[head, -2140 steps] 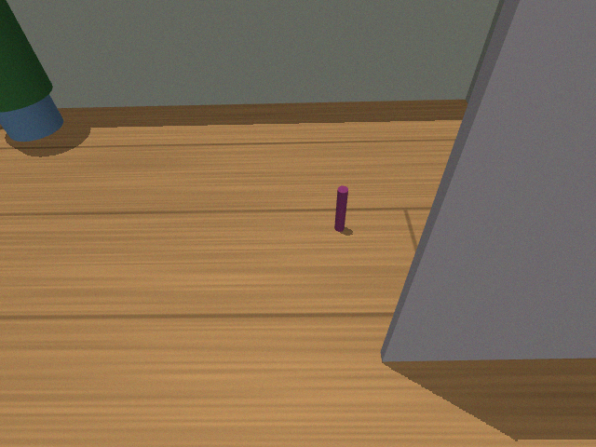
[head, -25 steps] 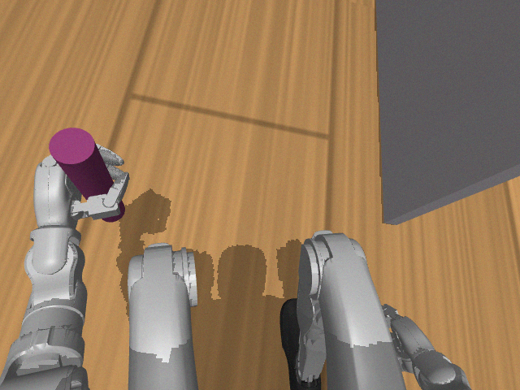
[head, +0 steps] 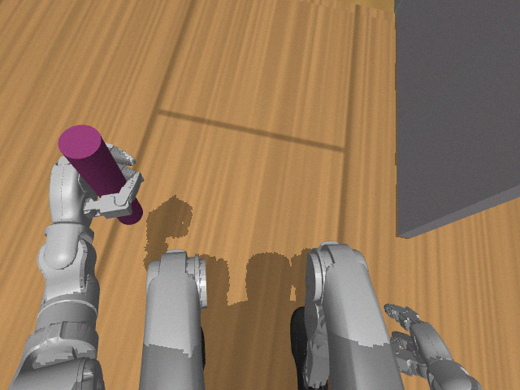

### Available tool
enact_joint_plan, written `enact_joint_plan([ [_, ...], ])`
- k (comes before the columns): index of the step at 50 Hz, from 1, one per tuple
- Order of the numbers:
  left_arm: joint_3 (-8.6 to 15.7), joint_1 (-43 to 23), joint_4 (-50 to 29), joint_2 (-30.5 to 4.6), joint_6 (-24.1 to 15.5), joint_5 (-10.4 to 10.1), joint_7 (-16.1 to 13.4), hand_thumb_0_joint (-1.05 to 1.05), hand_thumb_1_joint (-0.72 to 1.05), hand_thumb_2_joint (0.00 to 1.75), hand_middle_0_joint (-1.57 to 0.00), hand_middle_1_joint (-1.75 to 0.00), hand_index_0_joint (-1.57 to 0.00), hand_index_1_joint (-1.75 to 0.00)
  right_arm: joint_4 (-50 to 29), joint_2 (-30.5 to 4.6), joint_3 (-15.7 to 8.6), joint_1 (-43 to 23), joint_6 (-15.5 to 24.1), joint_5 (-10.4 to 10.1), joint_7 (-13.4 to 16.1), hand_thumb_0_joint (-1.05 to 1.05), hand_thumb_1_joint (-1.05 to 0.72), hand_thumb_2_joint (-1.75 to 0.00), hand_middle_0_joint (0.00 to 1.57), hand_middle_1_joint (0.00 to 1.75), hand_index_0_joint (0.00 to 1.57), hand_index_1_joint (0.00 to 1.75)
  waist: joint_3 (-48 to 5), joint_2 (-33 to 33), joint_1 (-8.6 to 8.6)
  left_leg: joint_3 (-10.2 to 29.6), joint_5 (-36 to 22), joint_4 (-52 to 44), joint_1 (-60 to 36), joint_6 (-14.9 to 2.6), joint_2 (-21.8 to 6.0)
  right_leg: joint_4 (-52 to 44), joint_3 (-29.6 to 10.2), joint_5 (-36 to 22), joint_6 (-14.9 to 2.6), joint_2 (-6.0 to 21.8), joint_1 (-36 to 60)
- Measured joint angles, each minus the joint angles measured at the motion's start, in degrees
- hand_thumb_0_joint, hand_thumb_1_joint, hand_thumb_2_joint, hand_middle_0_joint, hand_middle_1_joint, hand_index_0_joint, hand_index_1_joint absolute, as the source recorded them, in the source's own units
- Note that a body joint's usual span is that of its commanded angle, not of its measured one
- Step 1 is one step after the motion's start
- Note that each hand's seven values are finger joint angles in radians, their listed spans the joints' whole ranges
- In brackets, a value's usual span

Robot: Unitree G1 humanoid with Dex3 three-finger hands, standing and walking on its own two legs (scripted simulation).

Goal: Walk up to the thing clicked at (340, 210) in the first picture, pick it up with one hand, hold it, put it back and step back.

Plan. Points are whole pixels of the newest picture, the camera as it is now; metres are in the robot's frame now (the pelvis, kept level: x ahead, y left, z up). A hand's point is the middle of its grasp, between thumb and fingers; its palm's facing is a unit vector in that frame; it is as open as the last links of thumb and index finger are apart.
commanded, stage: settle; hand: left
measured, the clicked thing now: (111, 185) +0.42 +0.23 -0.04
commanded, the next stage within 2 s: lift in 0.26 s
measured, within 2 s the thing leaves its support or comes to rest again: neither
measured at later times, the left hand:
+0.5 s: hand (116, 173) +0.42 +0.21 -0.01, palm faces +0.05 -1.00 -0.04, open 5.7 cm
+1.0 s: hand (85, 154) +0.40 +0.21 +0.10, palm faces +0.05 -1.00 -0.04, open 5.7 cm
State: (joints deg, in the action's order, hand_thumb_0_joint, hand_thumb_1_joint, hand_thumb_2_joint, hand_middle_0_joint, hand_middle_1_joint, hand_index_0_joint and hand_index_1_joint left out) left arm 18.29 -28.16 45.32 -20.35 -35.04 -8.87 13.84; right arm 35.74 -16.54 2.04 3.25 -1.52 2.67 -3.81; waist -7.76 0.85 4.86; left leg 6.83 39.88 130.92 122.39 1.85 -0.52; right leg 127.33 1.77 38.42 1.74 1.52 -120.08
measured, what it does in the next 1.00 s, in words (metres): rises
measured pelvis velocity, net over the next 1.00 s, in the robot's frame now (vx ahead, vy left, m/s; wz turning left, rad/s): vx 0.01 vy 0.00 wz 0.04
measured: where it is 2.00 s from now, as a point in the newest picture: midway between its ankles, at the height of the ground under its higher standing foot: (250, 382)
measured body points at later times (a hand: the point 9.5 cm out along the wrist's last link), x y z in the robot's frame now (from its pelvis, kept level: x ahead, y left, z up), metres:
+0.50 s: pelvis +0.00 +0.00 +0.02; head +0.18 +0.04 +0.42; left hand +0.41 +0.27 +0.00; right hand +0.15 -0.26 -0.11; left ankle +0.08 +0.13 -0.34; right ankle +0.10 -0.13 -0.34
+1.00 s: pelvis +0.01 +0.00 +0.09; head +0.18 +0.03 +0.51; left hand +0.39 +0.26 +0.10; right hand +0.19 -0.25 -0.03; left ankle +0.08 +0.13 -0.34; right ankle +0.10 -0.13 -0.34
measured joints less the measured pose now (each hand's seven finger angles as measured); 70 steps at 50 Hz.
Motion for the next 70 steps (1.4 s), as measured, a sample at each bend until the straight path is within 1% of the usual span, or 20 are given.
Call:
enact_joint_plan([
  [11,1.1,-1.9,2.3,0.3,-0.5,0.5,0.5,0.02,0.15,1.08,-0.99,-1.07,-0.97,-1.09,0.8,0.4,-0.4,1.2,0.7,0.2,0.2,0.01,-0.89,-0.89,0.21,0.30,0.20,0.30,-0.3,-0.2,0.17,-0.8,-0.3,-1.5,-1.2,-0.18,-0.1,-1.1,-0.6,-0.2,0.02,0.1,0.9],
  [22,1.5,-2.8,3.6,0.5,-0.2,0.7,0.8,0.02,0.15,1.08,-0.99,-1.07,-0.97,-1.09,1.1,0.5,-0.5,2.2,0.9,0.0,0.4,0.01,-0.89,-0.89,0.21,0.30,0.20,0.30,-0.8,-0.4,0.40,-1.2,-0.3,-2.8,-2.1,-0.19,-0.1,-2.1,-0.9,-0.1,-0.03,0.2,1.7],
  [27,1.2,-2.2,2.9,0.3,0.1,0.9,1.2,0.02,0.15,1.07,-0.99,-1.08,-0.97,-1.09,1.0,0.4,-0.8,2.4,0.8,-0.2,0.6,0.01,-0.89,-0.89,0.21,0.30,0.20,0.30,-1.0,-0.7,0.36,-1.3,-0.4,-3.5,-2.8,-0.12,0.0,-2.6,-0.9,0.0,-0.12,0.3,2.2],
  [31,0.8,-0.6,0.3,0.5,1.5,0.5,1.7,0.02,0.16,1.07,-0.99,-1.08,-0.97,-1.09,0.5,0.4,-1.0,2.6,0.7,-0.8,0.9,0.01,-0.90,-0.89,0.21,0.30,0.20,0.30,-1.4,-1.1,0.13,-1.5,-0.4,-4.7,-3.8,-0.07,0.0,-3.6,-1.0,0.0,-0.17,0.4,3.2],
  [37,-0.1,1.7,-3.5,1.5,3.7,-0.6,1.5,0.02,0.16,1.06,-0.99,-1.08,-0.96,-1.09,-0.2,0.6,-1.3,2.9,0.8,-1.8,1.5,0.01,-0.90,-0.89,0.21,0.30,0.20,0.30,-2.3,-1.2,-0.49,-1.6,-0.7,-7.6,-6.3,-0.15,-0.2,-6.5,-0.8,-0.3,-0.27,0.4,5.6],
  [50,-3.0,8.3,-15.5,2.9,9.3,-2.3,-0.6,0.02,0.16,1.06,-0.98,-1.08,-0.96,-1.09,-2.3,1.1,-2.0,2.7,1.4,-4.0,3.1,0.01,-0.89,-0.89,0.21,0.30,0.20,0.30,-3.4,-1.6,-1.84,-2.3,-1.3,-17.2,-15.6,-0.25,-0.6,-15.9,-0.6,-0.8,-0.45,0.6,14.8],
  [58,-5.2,12.7,-23.4,3.8,14.4,-3.0,-2.4,0.02,0.17,1.05,-0.98,-1.08,-0.96,-1.09,-2.7,1.6,-2.4,3.2,1.6,-5.3,4.1,0.01,-0.89,-0.89,0.20,0.30,0.20,0.30,-3.4,-2.0,-2.82,-2.8,-1.8,-24.8,-24.2,-0.41,-1.0,-23.5,-0.4,-1.3,-0.42,0.5,23.4],
  [65,-7.0,16.8,-29.4,4.5,18.2,-3.1,-4.6,0.02,0.17,1.05,-0.98,-1.08,-0.96,-1.09,-3.0,2.5,-2.2,4.2,2.0,-6.0,5.2,0.01,-0.89,-0.89,0.20,0.30,0.20,0.30,-3.0,-2.4,-3.10,-3.1,-2.7,-33.2,-34.0,-0.49,-1.2,-31.9,-0.1,-2.3,-0.46,0.5,33.2],
  [70,-8.0,18.2,-30.1,5.0,19.4,-3.2,-5.8,0.02,0.17,1.05,-0.98,-1.08,-0.96,-1.09,-2.4,3.1,-2.0,5.3,2.9,-6.1,5.7,0.01,-0.89,-0.89,0.20,0.30,0.20,0.30,-2.7,-2.5,-3.08,-3.2,-3.7,-39.5,-41.7,-0.55,-1.4,-38.4,0.2,-3.3,-0.49,0.4,40.9],
])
